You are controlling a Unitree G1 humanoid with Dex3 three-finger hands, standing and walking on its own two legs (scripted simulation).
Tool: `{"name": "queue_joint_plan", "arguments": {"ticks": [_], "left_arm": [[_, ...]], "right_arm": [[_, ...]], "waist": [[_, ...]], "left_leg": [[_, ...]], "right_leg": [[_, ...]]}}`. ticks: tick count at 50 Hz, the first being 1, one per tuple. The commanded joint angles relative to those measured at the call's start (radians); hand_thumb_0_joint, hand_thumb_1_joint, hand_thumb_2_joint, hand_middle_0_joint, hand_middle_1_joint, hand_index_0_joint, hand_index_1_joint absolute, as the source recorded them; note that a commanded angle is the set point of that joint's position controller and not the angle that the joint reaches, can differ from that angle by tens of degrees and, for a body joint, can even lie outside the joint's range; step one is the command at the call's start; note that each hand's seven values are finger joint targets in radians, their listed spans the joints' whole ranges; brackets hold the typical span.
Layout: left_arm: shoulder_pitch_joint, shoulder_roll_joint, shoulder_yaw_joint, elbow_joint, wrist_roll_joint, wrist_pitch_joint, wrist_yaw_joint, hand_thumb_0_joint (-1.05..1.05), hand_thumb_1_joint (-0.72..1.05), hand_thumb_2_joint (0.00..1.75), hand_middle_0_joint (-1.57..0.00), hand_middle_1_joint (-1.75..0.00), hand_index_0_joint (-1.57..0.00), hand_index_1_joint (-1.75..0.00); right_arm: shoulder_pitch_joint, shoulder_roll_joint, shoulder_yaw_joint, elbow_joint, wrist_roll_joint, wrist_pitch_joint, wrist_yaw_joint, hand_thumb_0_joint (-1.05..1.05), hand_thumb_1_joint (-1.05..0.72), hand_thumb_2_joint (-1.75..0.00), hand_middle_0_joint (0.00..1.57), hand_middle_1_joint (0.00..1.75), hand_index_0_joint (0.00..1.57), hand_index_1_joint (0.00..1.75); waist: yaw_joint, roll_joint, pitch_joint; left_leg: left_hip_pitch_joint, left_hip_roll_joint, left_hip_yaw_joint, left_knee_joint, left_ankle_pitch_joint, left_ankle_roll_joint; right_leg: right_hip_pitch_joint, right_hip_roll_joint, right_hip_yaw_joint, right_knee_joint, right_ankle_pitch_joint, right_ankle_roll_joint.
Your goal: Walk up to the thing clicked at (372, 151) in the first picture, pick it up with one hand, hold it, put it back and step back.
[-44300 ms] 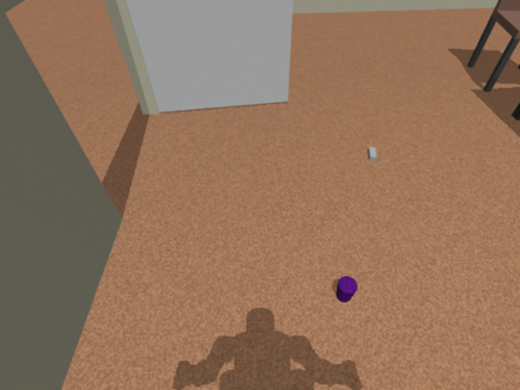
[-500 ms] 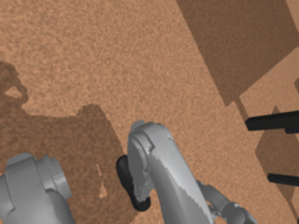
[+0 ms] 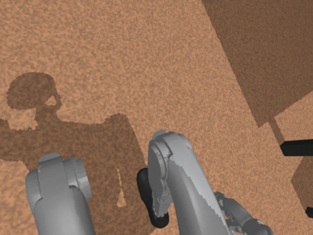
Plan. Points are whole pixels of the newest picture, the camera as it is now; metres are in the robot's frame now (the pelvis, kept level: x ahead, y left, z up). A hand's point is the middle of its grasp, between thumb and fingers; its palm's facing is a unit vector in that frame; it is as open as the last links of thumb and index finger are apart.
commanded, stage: settle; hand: left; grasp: from above
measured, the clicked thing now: out of the picture +0.44 +0.38 -0.24
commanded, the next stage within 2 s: lift in 0.32 s
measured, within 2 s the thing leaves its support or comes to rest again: neither
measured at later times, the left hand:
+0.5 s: hand out of the picture +0.42 +0.37 -0.13, palm faces -0.47 -0.08 -0.88, open 10.9 cm
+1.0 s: hand out of the picture +0.36 +0.37 -0.01, palm faces -0.49 -0.11 -0.87, open 10.8 cm
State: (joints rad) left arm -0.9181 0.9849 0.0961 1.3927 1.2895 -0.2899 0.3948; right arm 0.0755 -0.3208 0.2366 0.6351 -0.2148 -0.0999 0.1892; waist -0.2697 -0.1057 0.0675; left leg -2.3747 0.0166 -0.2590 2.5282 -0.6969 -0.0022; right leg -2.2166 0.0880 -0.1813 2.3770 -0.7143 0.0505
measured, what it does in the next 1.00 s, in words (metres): rises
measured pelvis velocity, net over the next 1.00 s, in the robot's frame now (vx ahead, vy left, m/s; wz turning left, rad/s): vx -0.01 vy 0.00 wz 0.14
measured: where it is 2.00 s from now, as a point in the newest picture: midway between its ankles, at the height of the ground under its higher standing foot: (120, 222)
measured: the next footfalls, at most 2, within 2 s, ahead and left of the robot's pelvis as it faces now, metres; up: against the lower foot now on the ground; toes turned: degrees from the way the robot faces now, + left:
none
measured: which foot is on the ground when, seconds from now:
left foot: down 0.00-1.00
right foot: down 0.00-1.00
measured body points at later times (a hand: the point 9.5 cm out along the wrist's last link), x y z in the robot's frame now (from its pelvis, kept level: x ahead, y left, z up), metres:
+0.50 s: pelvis -0.01 +0.00 +0.02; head +0.21 +0.11 +0.39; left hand +0.44 +0.37 -0.08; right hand +0.09 -0.27 -0.07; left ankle +0.06 +0.13 -0.27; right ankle +0.10 -0.12 -0.27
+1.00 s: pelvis -0.01 +0.00 +0.10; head +0.18 +0.08 +0.50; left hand +0.38 +0.37 +0.04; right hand +0.13 -0.26 -0.01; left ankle +0.06 +0.13 -0.27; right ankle +0.10 -0.12 -0.27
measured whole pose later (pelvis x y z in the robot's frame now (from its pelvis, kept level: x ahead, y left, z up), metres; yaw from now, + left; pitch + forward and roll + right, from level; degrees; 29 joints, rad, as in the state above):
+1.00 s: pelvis -0.01 +0.00 +0.10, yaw +8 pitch +34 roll -8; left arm -0.66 0.76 0.03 0.89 1.07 -0.27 0.00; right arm 0.16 -0.27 0.03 0.64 -0.03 0.08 0.06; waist -0.13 0.02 -0.14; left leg -2.13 0.02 -0.11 2.15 -0.62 0.02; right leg -2.02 0.04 -0.06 2.09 -0.67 0.04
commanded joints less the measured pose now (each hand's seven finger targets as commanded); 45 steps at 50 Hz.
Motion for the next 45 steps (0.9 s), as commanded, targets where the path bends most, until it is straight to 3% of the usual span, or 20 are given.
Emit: {"name": "queue_joint_plan", "arguments": {"ticks": [1,7,9,13,15,17,19,20,21,22,23,24,26,29,32,40,45], "left_arm": [[-0.272,0.201,0.002,-0.164,-0.040,0.017,-0.025,0.00,0.74,0.62,-1.11,-0.42,-1.11,-0.42],[-0.297,0.175,-0.011,-0.265,-0.076,0.019,-0.108,0.00,0.83,0.65,-1.19,-0.44,-1.19,-0.44],[-0.297,0.158,-0.020,-0.256,-0.082,0.017,-0.129,0.00,0.85,0.66,-1.20,-0.46,-1.20,-0.45],[-0.321,0.197,0.012,-0.301,-0.078,-0.003,-0.142,0.00,0.86,0.67,-1.20,-0.45,-1.21,-0.45],[-0.313,0.194,0.015,-0.300,-0.076,-0.009,-0.147,0.00,0.86,0.67,-1.20,-0.45,-1.21,-0.45],[-0.332,0.182,0.008,-0.305,-0.070,-0.018,-0.149,0.00,0.84,0.67,-1.19,-0.47,-1.19,-0.47],[-0.339,0.202,0.015,-0.305,-0.068,-0.020,-0.148,0.00,0.87,0.70,-1.22,-0.46,-1.22,-0.47],[-0.345,0.196,0.015,-0.306,-0.070,-0.020,-0.146,0.00,0.85,0.62,-1.21,-0.49,-1.23,-0.47],[-0.319,0.191,0.018,-0.283,-0.067,-0.015,-0.147,0.00,0.77,0.63,-1.13,-0.42,-1.15,-0.42],[-0.298,0.175,0.007,-0.263,-0.069,-0.009,-0.150,0.00,0.80,0.55,-1.17,-0.48,-1.19,-0.46],[-0.317,0.173,0.006,-0.290,-0.076,-0.007,-0.154,0.00,0.72,0.61,-1.09,-0.41,-1.11,-0.40],[-0.317,0.180,0.009,-0.309,-0.077,-0.002,-0.157,0.00,0.77,0.53,-1.14,-0.48,-1.16,-0.46],[-0.293,0.172,0.014,-0.326,-0.091,0.017,-0.175,0.00,0.81,0.57,-1.15,-0.45,-1.17,-0.43],[-0.286,0.167,0.020,-0.395,-0.127,0.040,-0.207,0.00,0.86,0.60,-1.19,-0.46,-1.21,-0.45],[-0.227,0.145,0.016,-0.422,-0.154,0.056,-0.248,0.00,0.87,0.58,-1.20,-0.44,-1.22,-0.42],[-0.157,0.121,0.041,-0.630,-0.217,0.032,-0.320,0.00,0.87,0.55,-1.20,-0.41,-1.22,-0.39],[-0.082,0.079,0.031,-0.677,-0.236,0.012,-0.347,0.00,0.86,0.61,-1.19,-0.45,-1.20,-0.44]], "right_arm": [[0.188,-0.292,-0.134,0.000,0.032,0.023,-0.016,0.00,-0.89,-0.89,0.20,0.30,0.20,0.30],[0.207,-0.268,-0.153,-0.010,0.063,0.067,-0.033,0.00,-0.89,-0.90,0.20,0.30,0.20,0.30],[0.213,-0.268,-0.159,-0.010,0.069,0.083,-0.043,0.00,-0.89,-0.90,0.20,0.30,0.20,0.30],[0.221,-0.257,-0.156,-0.013,0.075,0.108,-0.062,0.00,-0.89,-0.90,0.20,0.30,0.20,0.30],[0.211,-0.259,-0.161,-0.016,0.078,0.118,-0.072,0.00,-0.89,-0.89,0.20,0.30,0.20,0.30],[0.224,-0.253,-0.159,-0.013,0.077,0.120,-0.075,0.00,-0.89,-0.89,0.20,0.30,0.20,0.30],[0.221,-0.248,-0.158,-0.015,0.080,0.127,-0.080,0.00,-0.89,-0.89,0.20,0.30,0.20,0.30],[0.223,-0.246,-0.159,-0.014,0.080,0.130,-0.082,0.00,-0.93,-0.91,0.20,0.30,0.20,0.30],[0.226,-0.250,-0.164,-0.014,0.081,0.130,-0.085,0.00,-0.87,-0.89,0.20,0.30,0.20,0.30],[0.228,-0.246,-0.163,-0.016,0.081,0.131,-0.086,0.00,-0.92,-0.91,0.20,0.30,0.20,0.30],[0.225,-0.241,-0.166,-0.015,0.083,0.133,-0.088,0.00,-0.87,-0.89,0.20,0.30,0.20,0.30],[0.230,-0.243,-0.169,-0.017,0.086,0.135,-0.091,0.00,-0.92,-0.91,0.20,0.30,0.20,0.30],[0.236,-0.246,-0.186,-0.016,0.093,0.134,-0.093,0.00,-0.90,-0.90,0.20,0.30,0.20,0.30],[0.254,-0.236,-0.206,-0.016,0.109,0.141,-0.095,0.00,-0.90,-0.90,0.20,0.30,0.20,0.30],[0.261,-0.234,-0.222,-0.015,0.118,0.149,-0.101,0.00,-0.90,-0.90,0.20,0.30,0.20,0.30],[0.256,-0.193,-0.263,-0.026,0.155,0.165,-0.120,0.00,-0.89,-0.90,0.20,0.30,0.20,0.30],[0.243,-0.174,-0.281,-0.037,0.176,0.164,-0.136,0.00,-0.89,-0.90,0.20,0.30,0.20,0.30]], "waist": [[-0.009,0.541,-0.662],[0.018,0.485,-0.738],[0.010,0.466,-0.719],[0.024,0.451,-0.733],[0.036,0.449,-0.737],[0.026,0.464,-0.735],[0.036,0.479,-0.761],[0.036,0.483,-0.758],[0.042,0.473,-0.746],[0.040,0.462,-0.733],[0.045,0.461,-0.753],[0.050,0.479,-0.749],[0.072,0.496,-0.778],[0.079,0.502,-0.851],[0.083,0.445,-0.822],[0.131,0.427,-0.892],[0.139,0.386,-0.847]], "left_leg": [[0.585,0.026,0.104,-0.289,0.247,0.000],[0.585,0.019,0.134,-0.303,0.246,0.016],[0.572,0.015,0.135,-0.305,0.246,0.016],[0.555,0.009,0.145,-0.315,0.230,0.019],[0.581,0.008,0.143,-0.322,0.228,0.017],[0.598,0.005,0.143,-0.332,0.235,0.016],[0.602,0.005,0.147,-0.346,0.221,0.017],[0.603,0.005,0.148,-0.351,0.215,0.017],[0.608,0.002,0.148,-0.359,0.205,0.017],[0.592,0.001,0.154,-0.363,0.188,0.019],[0.593,0.004,0.155,-0.368,0.170,0.020],[0.594,-0.001,0.155,-0.384,0.159,0.018],[0.643,-0.003,0.153,-0.412,0.175,0.014],[0.691,0.000,0.157,-0.439,0.209,0.020],[0.683,-0.006,0.173,-0.439,0.223,0.026],[0.749,-0.007,0.186,-0.548,0.174,0.035],[0.783,-0.001,0.173,-0.644,0.115,0.038]], "right_leg": [[0.239,0.015,-0.065,-0.209,0.291,-0.088],[0.301,0.012,-0.036,-0.254,0.292,-0.081],[0.293,0.008,-0.031,-0.262,0.285,-0.085],[0.318,0.007,-0.024,-0.276,0.266,-0.086],[0.286,0.006,-0.024,-0.276,0.249,-0.093],[0.291,0.003,-0.025,-0.278,0.260,-0.089],[0.286,0.004,-0.018,-0.276,0.246,-0.092],[0.289,0.003,-0.016,-0.278,0.245,-0.090],[0.273,0.001,-0.021,-0.288,0.231,-0.092],[0.281,0.002,-0.019,-0.297,0.218,-0.091],[0.276,0.004,-0.012,-0.298,0.203,-0.094],[0.277,0.000,-0.012,-0.303,0.196,-0.096],[0.275,-0.005,-0.012,-0.305,0.210,-0.097],[0.315,-0.006,0.002,-0.319,0.243,-0.090],[0.329,-0.011,0.017,-0.360,0.240,-0.094],[0.401,-0.019,0.058,-0.433,0.211,-0.089],[0.428,-0.022,0.067,-0.492,0.179,-0.087]]}}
